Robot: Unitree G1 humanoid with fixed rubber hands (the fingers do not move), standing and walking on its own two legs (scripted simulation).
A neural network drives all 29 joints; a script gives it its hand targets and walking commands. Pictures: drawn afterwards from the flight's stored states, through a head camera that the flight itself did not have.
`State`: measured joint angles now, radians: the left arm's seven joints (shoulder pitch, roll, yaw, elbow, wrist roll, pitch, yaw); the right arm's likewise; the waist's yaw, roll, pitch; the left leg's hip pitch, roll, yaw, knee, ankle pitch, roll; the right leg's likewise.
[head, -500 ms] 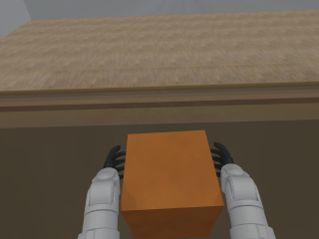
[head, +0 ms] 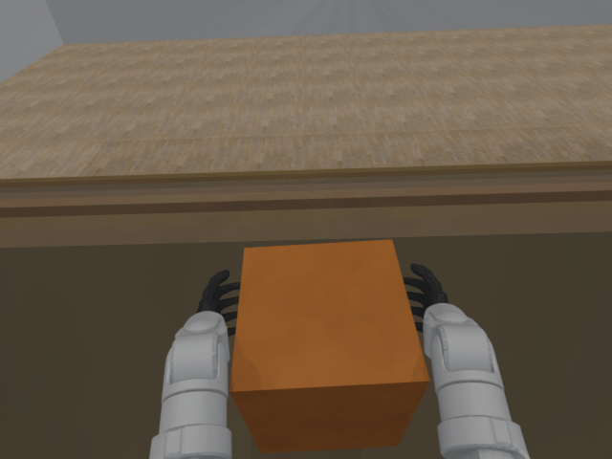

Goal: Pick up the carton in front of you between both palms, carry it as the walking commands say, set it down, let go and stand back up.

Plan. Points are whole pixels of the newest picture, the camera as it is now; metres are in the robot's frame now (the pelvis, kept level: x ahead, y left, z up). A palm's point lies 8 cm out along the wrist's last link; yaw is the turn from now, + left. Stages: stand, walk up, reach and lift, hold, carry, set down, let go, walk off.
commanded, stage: hold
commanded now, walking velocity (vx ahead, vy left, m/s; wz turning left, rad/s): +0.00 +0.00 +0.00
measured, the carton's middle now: (324, 350) +0.29 +0.00 -0.02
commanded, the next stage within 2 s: carry in 0.82 s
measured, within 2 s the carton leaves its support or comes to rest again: neither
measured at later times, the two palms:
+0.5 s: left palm (211, 321) +0.30 +0.15 +0.05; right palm (434, 314) +0.29 -0.15 +0.05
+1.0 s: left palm (209, 306) +0.31 +0.15 +0.06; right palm (429, 298) +0.31 -0.15 +0.06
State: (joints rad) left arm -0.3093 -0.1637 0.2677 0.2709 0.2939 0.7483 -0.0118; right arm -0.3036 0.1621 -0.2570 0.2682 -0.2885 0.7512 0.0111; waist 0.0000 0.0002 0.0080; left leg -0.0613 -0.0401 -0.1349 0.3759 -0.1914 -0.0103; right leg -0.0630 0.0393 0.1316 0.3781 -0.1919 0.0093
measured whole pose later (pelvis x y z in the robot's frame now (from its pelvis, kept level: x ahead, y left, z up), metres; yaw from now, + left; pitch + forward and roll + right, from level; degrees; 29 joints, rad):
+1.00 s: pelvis +0.02 +0.00 -0.01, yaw +0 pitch +1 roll +0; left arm -0.22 -0.14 0.16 0.05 0.21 0.81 0.02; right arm -0.21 0.14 -0.16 0.05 -0.21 0.82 -0.02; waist 0.00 0.00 -0.12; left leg -0.26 0.01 -0.03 0.53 -0.35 0.00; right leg -0.24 0.00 0.04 0.50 -0.29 0.01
